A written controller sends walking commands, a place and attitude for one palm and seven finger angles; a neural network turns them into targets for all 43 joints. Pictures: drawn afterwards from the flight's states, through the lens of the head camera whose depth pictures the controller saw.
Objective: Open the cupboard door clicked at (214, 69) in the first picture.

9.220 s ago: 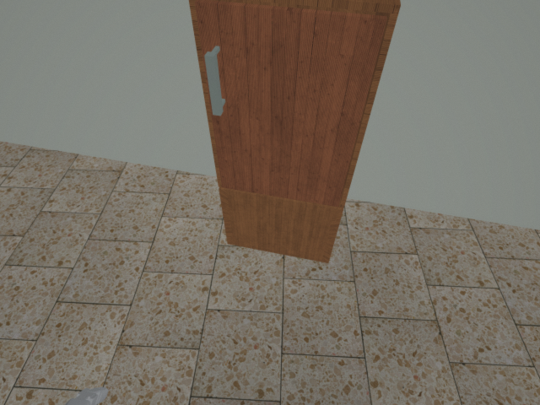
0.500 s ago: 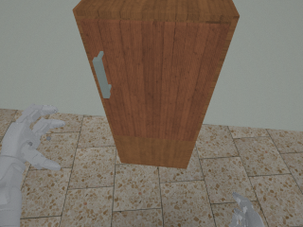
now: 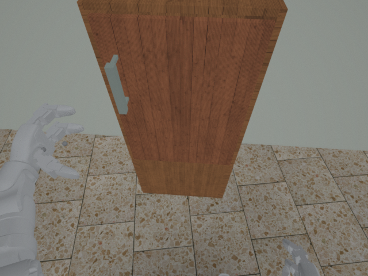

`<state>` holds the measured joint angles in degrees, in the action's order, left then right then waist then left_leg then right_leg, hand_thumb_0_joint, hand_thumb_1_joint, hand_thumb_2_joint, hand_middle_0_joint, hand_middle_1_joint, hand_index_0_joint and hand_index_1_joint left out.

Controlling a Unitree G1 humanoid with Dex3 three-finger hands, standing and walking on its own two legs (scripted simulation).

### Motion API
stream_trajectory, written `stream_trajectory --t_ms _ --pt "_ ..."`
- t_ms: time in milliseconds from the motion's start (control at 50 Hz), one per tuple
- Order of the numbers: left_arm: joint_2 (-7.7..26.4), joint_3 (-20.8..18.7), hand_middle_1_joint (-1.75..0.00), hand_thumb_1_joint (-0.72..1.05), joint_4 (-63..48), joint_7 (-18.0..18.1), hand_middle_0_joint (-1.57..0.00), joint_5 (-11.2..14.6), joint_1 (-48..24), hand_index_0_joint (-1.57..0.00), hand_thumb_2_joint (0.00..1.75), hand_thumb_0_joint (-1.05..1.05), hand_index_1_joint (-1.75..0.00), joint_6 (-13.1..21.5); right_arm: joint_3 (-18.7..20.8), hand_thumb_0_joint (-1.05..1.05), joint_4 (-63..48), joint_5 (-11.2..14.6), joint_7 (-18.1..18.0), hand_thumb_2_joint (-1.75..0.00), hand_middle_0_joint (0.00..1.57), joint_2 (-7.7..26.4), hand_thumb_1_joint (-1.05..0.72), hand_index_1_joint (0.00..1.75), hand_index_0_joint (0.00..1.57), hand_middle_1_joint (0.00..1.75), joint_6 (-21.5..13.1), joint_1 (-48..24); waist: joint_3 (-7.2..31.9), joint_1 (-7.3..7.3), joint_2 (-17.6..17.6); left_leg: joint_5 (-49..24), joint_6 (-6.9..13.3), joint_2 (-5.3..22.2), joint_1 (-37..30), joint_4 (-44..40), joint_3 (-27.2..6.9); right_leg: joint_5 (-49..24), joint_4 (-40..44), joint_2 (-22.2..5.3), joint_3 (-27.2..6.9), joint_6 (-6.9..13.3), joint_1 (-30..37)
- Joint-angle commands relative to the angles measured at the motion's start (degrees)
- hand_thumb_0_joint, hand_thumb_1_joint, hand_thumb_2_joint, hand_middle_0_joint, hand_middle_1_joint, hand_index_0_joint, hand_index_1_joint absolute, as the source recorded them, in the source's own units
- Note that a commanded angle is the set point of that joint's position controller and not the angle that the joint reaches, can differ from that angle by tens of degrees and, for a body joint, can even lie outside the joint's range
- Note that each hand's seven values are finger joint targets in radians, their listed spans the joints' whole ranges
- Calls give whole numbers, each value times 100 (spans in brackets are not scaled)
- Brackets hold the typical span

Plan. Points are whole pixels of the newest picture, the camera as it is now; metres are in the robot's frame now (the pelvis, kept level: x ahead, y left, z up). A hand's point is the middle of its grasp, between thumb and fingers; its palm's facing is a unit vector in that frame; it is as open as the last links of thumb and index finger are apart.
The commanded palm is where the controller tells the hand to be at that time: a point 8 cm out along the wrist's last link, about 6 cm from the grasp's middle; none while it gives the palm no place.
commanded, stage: move the hooked fingers beside the handle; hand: left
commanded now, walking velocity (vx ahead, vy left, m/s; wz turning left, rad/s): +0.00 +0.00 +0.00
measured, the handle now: (119, 85) +0.57 +0.20 +0.08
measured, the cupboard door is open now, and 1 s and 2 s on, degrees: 0 0 0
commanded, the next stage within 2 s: none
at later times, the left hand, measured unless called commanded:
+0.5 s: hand (73, 119) +0.42 +0.27 +0.10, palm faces -0.04 -1.00 -0.02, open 14.0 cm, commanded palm +0.40 +0.32 +0.09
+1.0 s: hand (79, 101) +0.49 +0.28 +0.10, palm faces -0.05 -1.00 -0.02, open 14.0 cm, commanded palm +0.47 +0.33 +0.09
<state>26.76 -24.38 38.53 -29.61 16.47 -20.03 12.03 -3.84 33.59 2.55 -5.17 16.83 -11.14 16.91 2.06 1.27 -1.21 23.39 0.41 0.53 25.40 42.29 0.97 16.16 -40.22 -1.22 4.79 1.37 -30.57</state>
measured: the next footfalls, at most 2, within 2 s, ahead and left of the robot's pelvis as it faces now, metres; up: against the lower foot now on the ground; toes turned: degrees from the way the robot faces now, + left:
none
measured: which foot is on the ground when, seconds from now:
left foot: down 0.00-1.00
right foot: down 0.00-1.00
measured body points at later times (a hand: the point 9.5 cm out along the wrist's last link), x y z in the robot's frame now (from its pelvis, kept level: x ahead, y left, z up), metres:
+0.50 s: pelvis +0.00 +0.01 -0.01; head +0.08 +0.01 +0.44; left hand +0.42 +0.33 +0.10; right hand +0.07 -0.27 -0.11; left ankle -0.02 +0.11 -0.71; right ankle +0.04 -0.11 -0.71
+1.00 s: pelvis +0.01 +0.02 -0.01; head +0.12 +0.03 +0.42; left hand +0.48 +0.33 +0.10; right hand +0.03 -0.26 -0.12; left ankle -0.02 +0.11 -0.71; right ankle +0.04 -0.11 -0.71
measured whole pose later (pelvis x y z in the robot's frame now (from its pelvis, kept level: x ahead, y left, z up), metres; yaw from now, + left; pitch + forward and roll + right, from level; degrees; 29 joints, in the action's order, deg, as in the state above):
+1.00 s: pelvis +0.01 +0.02 -0.01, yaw -1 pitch +17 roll -2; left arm 40.6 -27.5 69.0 -30.9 8.9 -50.0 17.4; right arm -3.7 34.1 1.3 -3.2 17.4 1.4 22.8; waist 3.1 7.8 -0.1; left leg 26.0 1.6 1.3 39.7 48.8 1.2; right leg 16.4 -43.1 -0.5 4.5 0.2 -43.4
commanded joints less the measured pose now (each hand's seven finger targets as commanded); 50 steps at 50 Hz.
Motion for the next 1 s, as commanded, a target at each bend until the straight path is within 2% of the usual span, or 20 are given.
stream_trajectory --t_ms 0,20,80,200,280,300,360,440,460,500,620,680,720,780,820,860,880,900,960,980 --pt "1896 -644 -120 -50 -910 -26 -30 100 -1842 -30 30 0 -120 423 401 0 -716 -21 -39 -90 20 875 -90 30 20 30 -169 81 1683 -73 -240 -1610 42 -104 237 -632 -155 -1288 278 83 -396 58 1522" --pt "1881 -664 -120 -50 -930 -32 -30 109 -1790 -30 30 0 -120 453 413 0 -747 -27 -27 -90 20 870 -90 30 20 30 -151 119 1820 -98 -277 -1690 47 -110 213 -611 -141 -1381 256 84 -416 56 1575" --pt "1791 -472 -120 -50 -765 -75 -30 102 -2184 -30 30 0 -120 495 416 0 -706 -15 -13 -90 20 892 -90 30 20 30 -75 194 1684 32 -182 -1586 52 -90 286 -605 -158 -1291 252 117 -400 48 1381" --pt "2256 -656 -120 -50 -91 -120 -30 -22 -2933 -30 30 0 -120 613 449 0 -533 -18 -48 -90 20 979 -90 30 20 30 79 456 1773 170 -165 -1375 86 -88 461 -486 -148 -1126 236 114 -474 29 1228" --pt "2256 -549 -120 -50 45 -198 -30 -54 -3219 -30 30 0 -120 749 443 0 -505 -35 -18 -90 20 966 -90 30 20 30 169 552 2079 173 -403 -1619 87 -92 388 -406 -150 -1390 142 127 -487 49 1265" --pt "2438 -684 -120 -50 215 -201 -30 -84 -3228 -30 30 0 -120 756 453 0 -478 -32 -20 -90 20 996 -90 30 20 30 204 608 2092 160 -376 -1634 79 -79 440 -391 -167 -1387 121 126 -474 48 1233" --pt "2506 -684 -120 -50 556 -226 -30 -108 -3477 -30 30 0 -120 758 448 0 -476 -45 -4 -90 20 1020 -90 30 20 30 298 692 2047 202 -223 -1686 96 -73 540 -349 -175 -1449 78 148 -460 47 1176" --pt "2417 -457 -120 -50 765 -232 -30 -245 -3902 -30 30 0 -120 786 458 0 -459 -40 24 -90 20 1010 -90 30 20 30 423 781 2052 323 -502 -1650 79 -57 493 -304 -182 -1332 61 154 -421 29 842" --pt "2441 -496 -120 -50 722 -231 -30 -216 -3946 -30 30 0 -120 824 463 0 -492 -61 29 -90 20 1026 -90 30 20 30 447 838 2187 302 -345 -1852 81 -47 418 -278 -228 -1442 1 187 -391 52 888" --pt "2516 -554 -120 -50 764 -201 -30 -245 -3980 -30 30 0 -120 843 484 0 -456 -65 42 -90 20 1039 -90 30 20 30 519 903 2424 296 -446 -2050 58 -29 317 -244 -228 -1576 -21 181 -382 33 885" --pt "2749 -719 -120 -50 1083 -86 -30 -369 -4085 -30 30 0 -120 810 489 0 -449 -95 92 -90 20 1047 -90 30 20 30 724 1043 2433 301 -397 -2278 51 -4 428 -186 -240 -1719 -68 200 -365 21 865" --pt "2723 -609 -120 -50 1036 -70 -30 -423 -4415 -30 30 0 -120 872 486 0 -430 -105 103 -90 20 1036 -90 30 20 30 820 1087 2453 399 -539 -2474 34 22 298 -142 -266 -1742 -86 224 -351 22 692" --pt "2884 -721 -120 -50 1396 -56 -30 -442 -4559 -30 30 0 -120 868 472 0 -374 -109 96 -90 20 1073 -90 30 20 30 885 1135 2259 471 -324 -2103 73 16 552 -131 -235 -1639 -48 226 -374 3 676" --pt "3118 -778 -120 -50 1422 -98 -30 -525 -4783 -30 30 0 -120 941 462 0 -380 -122 86 -90 20 1078 -90 30 20 30 975 1200 2555 449 -569 -2292 62 3 484 -78 -254 -1751 -132 229 -389 32 759" --pt "3093 -711 -120 -50 1571 -123 -30 -587 -4852 -30 30 0 -120 942 454 0 -349 -136 100 -90 20 1073 -90 30 20 30 1024 1232 2516 495 -726 -2294 46 15 442 -35 -270 -1659 -125 241 -377 27 573" --pt "2918 -513 -120 -50 1823 -174 -30 -554 -5119 -30 30 0 -120 907 434 0 -311 -131 82 -90 20 1096 -90 30 20 30 1065 1274 2235 676 -493 -2167 73 35 551 -14 -299 -1566 -100 265 -350 27 382" --pt "3124 -632 -120 -50 1738 -182 -30 -577 -5248 -30 30 0 -120 921 451 0 -283 -145 76 -90 20 1124 -90 30 20 30 1091 1317 2444 640 -603 -2215 59 41 494 9 -313 -1586 -128 252 -364 16 408" --pt "3137 -605 -120 -50 1830 -184 -30 -629 -5241 -30 30 0 -120 903 442 0 -280 -150 76 -90 20 1126 -90 30 20 30 1119 1346 2517 639 -731 -2282 44 38 433 24 -333 -1545 -143 251 -347 28 322" --pt "2980 -456 -120 -50 1934 -167 -30 -615 -5517 -30 30 0 -120 899 436 0 -244 -175 81 -90 20 1131 -90 30 20 30 1166 1453 2504 773 -631 -2425 20 68 358 74 -403 -1522 -159 289 -296 35 144" --pt "3160 -565 -120 -50 1852 -155 -30 -654 -5606 -30 30 0 -120 915 456 0 -195 -185 86 -90 20 1154 -90 30 20 30 1197 1492 2696 749 -792 -2586 -6 89 237 115 -415 -1558 -174 275 -304 24 103"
